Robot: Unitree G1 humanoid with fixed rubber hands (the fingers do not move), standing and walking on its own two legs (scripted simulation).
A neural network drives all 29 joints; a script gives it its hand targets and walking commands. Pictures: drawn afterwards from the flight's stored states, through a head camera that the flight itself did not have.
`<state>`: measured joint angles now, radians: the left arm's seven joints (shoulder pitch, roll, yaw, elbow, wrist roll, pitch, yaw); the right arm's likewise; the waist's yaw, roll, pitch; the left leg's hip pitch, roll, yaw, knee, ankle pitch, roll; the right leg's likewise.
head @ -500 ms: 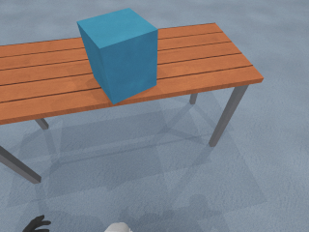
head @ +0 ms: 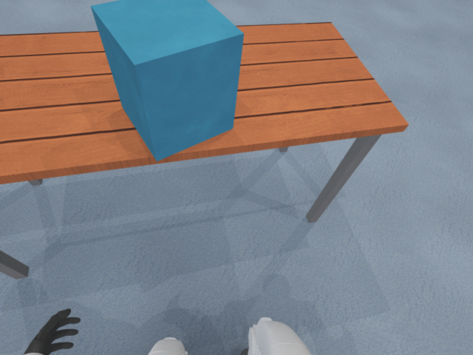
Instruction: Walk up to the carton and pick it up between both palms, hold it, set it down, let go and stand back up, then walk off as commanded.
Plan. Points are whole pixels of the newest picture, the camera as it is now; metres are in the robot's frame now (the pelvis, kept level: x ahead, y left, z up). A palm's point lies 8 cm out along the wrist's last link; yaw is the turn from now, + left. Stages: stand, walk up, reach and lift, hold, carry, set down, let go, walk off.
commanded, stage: walk up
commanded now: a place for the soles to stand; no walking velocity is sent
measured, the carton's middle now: (173, 76) +0.65 +0.15 +0.05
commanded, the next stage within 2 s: none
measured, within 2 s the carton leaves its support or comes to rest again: neither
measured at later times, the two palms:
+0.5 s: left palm out of the picture +0.11 +0.28 -0.03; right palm out of the picture +0.05 -0.39 -0.11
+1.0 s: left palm out of the picture +0.07 +0.34 -0.10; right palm out of the picture +0.11 -0.32 -0.08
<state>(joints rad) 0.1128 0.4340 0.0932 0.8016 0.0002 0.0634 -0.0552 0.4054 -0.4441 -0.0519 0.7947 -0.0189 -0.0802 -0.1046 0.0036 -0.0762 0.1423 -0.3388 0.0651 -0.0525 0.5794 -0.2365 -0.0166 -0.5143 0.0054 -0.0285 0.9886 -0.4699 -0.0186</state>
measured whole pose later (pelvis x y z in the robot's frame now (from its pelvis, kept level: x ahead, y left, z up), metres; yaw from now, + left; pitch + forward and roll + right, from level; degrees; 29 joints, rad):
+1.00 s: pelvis +0.00 +0.00 -0.01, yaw +7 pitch -3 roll +0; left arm 0.14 0.43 0.09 0.80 0.00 0.05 -0.02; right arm 0.30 -0.44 -0.07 0.73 -0.02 -0.03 -0.04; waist 0.01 -0.02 0.16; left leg -0.36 -0.03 -0.11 0.68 -0.28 -0.02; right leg -0.34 -0.03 -0.07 0.93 -0.53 -0.02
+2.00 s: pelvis +0.01 -0.04 +0.01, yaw +9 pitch -2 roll +2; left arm 0.16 0.43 0.09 0.80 0.00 -0.01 -0.02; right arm 0.28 -0.43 -0.04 0.86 -0.02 -0.03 -0.02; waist 0.01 -0.01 0.13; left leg -0.38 -0.02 -0.11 0.80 -0.38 -0.02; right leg -0.23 -0.02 -0.07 0.55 -0.29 -0.06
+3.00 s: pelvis +0.03 +0.01 +0.00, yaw +11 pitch +0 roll +0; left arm 0.15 0.43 0.09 0.80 0.00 -0.01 -0.02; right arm 0.21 -0.43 -0.01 0.87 -0.02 -0.05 -0.01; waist 0.01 0.00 0.06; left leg -0.33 -0.03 -0.11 0.63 -0.30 -0.02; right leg -0.25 -0.04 -0.07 0.64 -0.38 0.00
